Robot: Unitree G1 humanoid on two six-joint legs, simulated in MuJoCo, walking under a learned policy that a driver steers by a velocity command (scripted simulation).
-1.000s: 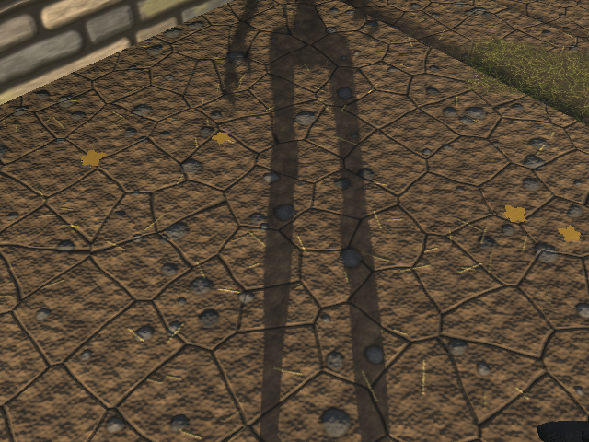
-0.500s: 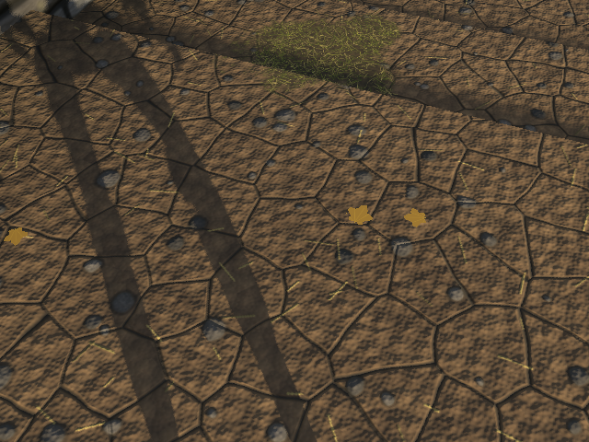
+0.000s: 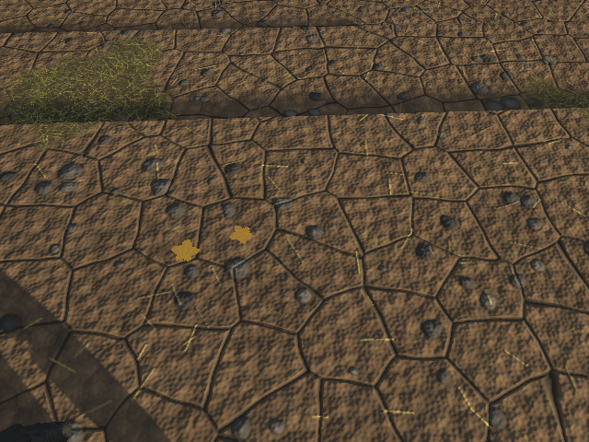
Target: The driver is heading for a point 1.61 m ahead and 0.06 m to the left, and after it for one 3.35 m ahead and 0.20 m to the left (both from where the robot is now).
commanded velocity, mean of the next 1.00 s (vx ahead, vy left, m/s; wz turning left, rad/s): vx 0.00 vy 0.00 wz -0.19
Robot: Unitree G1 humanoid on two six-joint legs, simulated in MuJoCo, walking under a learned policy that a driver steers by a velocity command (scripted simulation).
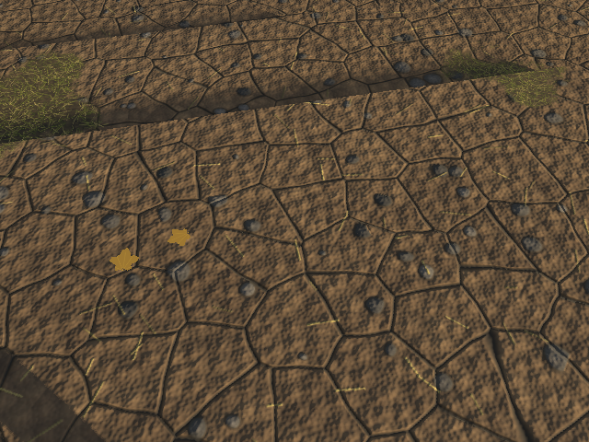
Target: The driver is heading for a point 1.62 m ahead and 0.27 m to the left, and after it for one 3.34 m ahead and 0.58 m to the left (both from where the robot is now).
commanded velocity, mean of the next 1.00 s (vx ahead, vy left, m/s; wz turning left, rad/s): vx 0.49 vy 0.00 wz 0.38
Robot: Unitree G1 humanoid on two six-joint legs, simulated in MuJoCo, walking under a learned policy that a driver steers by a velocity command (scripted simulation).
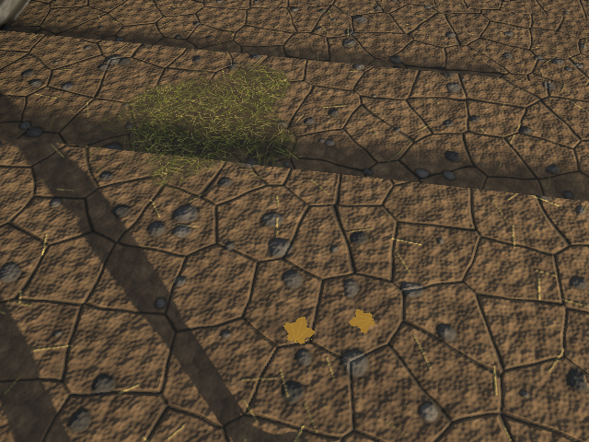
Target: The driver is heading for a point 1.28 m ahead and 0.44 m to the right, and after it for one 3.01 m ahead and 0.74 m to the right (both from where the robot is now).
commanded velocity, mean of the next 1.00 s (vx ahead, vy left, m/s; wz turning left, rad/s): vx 0.24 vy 0.00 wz -0.70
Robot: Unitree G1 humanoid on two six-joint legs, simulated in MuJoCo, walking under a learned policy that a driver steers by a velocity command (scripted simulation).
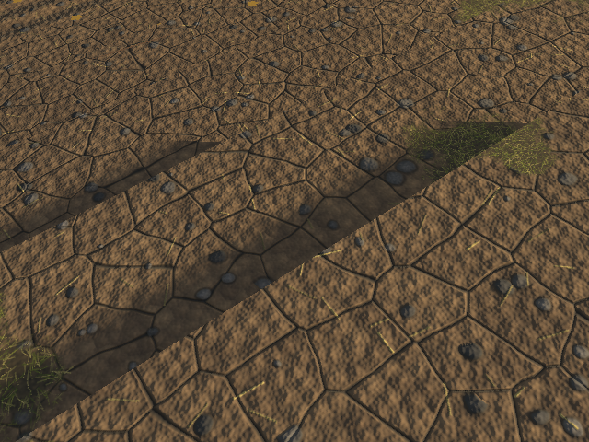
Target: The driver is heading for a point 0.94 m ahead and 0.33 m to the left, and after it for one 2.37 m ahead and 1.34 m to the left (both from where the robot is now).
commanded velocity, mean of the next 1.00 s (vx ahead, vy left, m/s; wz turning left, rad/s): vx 0.75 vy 0.00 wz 0.23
